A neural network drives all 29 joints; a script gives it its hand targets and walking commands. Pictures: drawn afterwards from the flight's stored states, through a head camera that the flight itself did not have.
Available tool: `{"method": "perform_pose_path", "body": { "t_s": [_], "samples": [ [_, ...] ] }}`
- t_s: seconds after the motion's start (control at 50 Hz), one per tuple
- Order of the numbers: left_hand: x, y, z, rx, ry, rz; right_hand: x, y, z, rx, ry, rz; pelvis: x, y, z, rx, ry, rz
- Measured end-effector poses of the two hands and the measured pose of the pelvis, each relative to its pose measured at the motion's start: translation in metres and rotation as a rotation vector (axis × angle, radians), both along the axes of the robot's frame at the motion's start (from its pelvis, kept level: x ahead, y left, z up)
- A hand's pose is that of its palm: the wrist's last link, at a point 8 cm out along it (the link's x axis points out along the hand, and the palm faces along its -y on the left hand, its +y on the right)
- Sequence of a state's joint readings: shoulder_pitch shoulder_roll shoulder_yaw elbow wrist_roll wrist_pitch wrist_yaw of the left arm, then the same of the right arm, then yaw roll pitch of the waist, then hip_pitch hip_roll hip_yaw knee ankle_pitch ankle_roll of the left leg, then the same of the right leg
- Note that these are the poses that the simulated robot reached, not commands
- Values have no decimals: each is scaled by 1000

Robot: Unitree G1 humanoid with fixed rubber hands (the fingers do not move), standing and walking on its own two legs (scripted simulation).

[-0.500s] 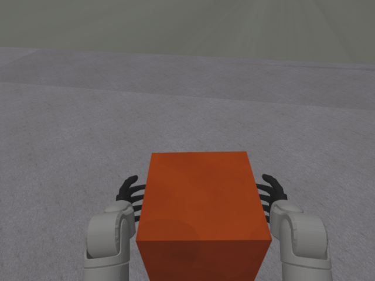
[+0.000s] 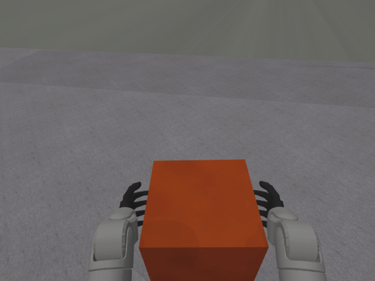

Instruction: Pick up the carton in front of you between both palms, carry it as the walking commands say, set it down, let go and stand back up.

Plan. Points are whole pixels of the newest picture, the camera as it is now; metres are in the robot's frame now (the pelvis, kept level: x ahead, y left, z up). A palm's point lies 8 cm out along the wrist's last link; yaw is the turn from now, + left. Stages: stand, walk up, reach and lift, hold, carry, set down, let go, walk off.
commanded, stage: carry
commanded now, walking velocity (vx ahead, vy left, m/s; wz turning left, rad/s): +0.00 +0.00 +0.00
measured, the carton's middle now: (200, 229) +0.28 +0.00 -0.01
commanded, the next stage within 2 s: hold in 0.62 s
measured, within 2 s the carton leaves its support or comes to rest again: neither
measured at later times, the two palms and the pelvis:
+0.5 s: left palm (131, 220) +0.27 +0.15 +0.04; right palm (271, 221) +0.27 -0.15 +0.04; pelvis -0.03 +0.00 +0.00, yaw +0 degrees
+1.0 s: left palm (125, 233) +0.24 +0.15 +0.05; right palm (273, 230) +0.24 -0.15 +0.05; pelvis -0.05 +0.00 +0.01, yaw +2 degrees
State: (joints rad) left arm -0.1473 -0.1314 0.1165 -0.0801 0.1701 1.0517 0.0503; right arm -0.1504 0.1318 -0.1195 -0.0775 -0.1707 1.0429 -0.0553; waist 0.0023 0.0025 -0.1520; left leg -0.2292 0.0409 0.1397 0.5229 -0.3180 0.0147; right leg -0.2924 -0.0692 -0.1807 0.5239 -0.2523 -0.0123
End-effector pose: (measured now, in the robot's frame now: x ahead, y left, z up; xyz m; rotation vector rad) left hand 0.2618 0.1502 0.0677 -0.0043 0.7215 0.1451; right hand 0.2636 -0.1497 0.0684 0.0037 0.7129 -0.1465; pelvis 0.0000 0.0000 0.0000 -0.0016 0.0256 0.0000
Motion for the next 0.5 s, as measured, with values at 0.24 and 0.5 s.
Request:
{"method": "perform_pose_path", "body": {
  "t_s": [0.24, 0.5],
  "samples": [
    [-2, 0, -21, 35, -12, -31, -4, 0, -22, -33, -11, 26, -18, 1, 1, 1, -2, -2],
    [6, -1, -24, 39, -77, -32, 5, -1, -25, -36, -76, 25, -28, 0, 0, 3, 3, -1]
  ]
}}
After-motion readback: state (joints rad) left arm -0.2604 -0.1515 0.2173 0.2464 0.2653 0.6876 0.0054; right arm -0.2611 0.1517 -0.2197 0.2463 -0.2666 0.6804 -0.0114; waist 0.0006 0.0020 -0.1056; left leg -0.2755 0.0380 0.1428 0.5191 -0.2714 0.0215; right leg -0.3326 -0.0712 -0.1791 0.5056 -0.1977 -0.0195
